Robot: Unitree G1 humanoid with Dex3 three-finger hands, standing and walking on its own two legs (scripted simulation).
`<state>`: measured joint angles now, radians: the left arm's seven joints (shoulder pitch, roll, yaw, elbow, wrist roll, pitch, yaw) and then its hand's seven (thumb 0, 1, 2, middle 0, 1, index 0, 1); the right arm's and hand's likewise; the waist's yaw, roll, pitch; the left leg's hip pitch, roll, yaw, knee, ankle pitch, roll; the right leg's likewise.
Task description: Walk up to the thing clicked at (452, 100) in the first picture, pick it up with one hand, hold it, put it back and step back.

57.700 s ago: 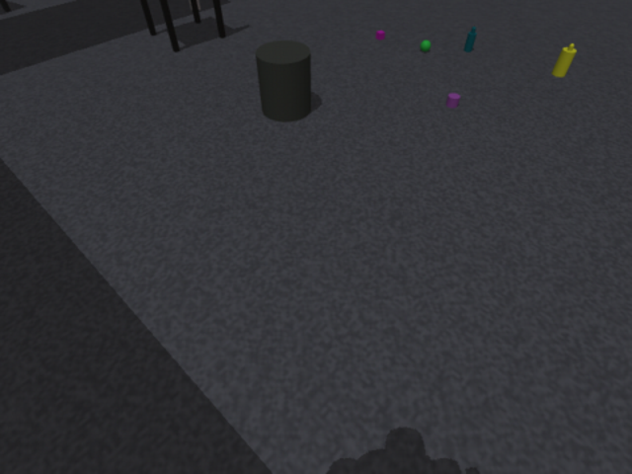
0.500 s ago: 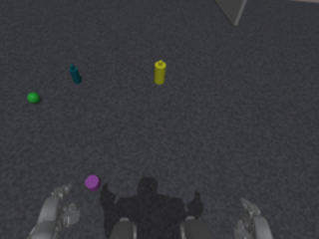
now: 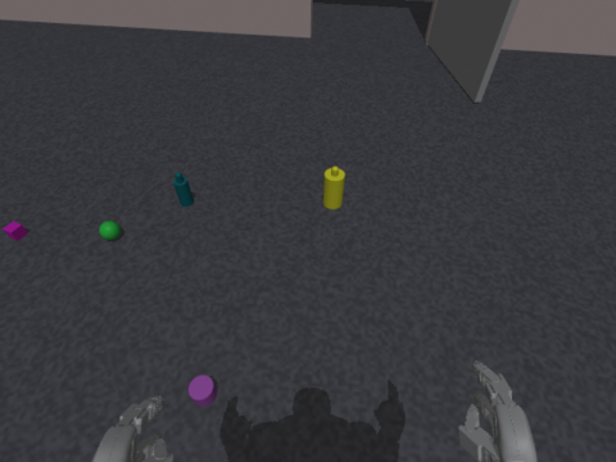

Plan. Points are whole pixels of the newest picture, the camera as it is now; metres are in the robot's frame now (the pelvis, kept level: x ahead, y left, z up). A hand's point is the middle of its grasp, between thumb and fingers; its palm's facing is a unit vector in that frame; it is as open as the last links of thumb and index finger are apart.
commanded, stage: home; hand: left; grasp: from above
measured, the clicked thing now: (203, 391) +0.46 +0.31 -0.68
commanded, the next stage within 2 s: stand in 1.76 s
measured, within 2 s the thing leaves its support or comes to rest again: neither
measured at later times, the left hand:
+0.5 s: hand (171, 459) +0.16 +0.18 -0.05, palm faces +0.03 -0.98 -0.20, open 7.4 cm
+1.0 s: hand (167, 455) +0.17 +0.18 -0.05, palm faces +0.03 -0.98 -0.20, open 7.4 cm
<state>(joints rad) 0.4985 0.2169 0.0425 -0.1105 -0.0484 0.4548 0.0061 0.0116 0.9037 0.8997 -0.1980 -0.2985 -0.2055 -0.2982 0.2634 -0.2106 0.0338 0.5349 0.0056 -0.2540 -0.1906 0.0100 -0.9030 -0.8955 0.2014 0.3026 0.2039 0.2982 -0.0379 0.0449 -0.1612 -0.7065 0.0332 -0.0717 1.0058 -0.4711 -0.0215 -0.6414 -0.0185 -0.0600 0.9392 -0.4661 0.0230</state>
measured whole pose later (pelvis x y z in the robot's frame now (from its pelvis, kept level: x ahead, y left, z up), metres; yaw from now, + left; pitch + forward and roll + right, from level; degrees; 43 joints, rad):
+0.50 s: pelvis +0.00 +0.00 +0.00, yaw +0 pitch +10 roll -3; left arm 0.50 0.22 0.04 -0.12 -0.05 0.45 0.01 0.01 0.90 0.90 -0.20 -0.30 -0.21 -0.30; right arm 0.30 -0.21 0.03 0.56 0.01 -0.26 -0.19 0.01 -0.90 -0.90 0.20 0.30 0.20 0.30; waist -0.05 0.05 -0.16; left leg -0.70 0.04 -0.06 1.00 -0.47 -0.02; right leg -0.64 -0.02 -0.05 0.94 -0.47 0.02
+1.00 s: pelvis +0.01 +0.00 +0.00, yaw +0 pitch +10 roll -3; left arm 0.51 0.23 0.04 -0.14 -0.05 0.45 0.01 0.01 0.90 0.90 -0.20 -0.30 -0.20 -0.30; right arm 0.29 -0.21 0.03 0.55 0.00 -0.26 -0.19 0.01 -0.90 -0.90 0.20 0.30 0.20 0.30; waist -0.04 0.04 -0.16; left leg -0.70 0.04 -0.06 1.01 -0.49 -0.02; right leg -0.64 -0.02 -0.05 0.94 -0.47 0.03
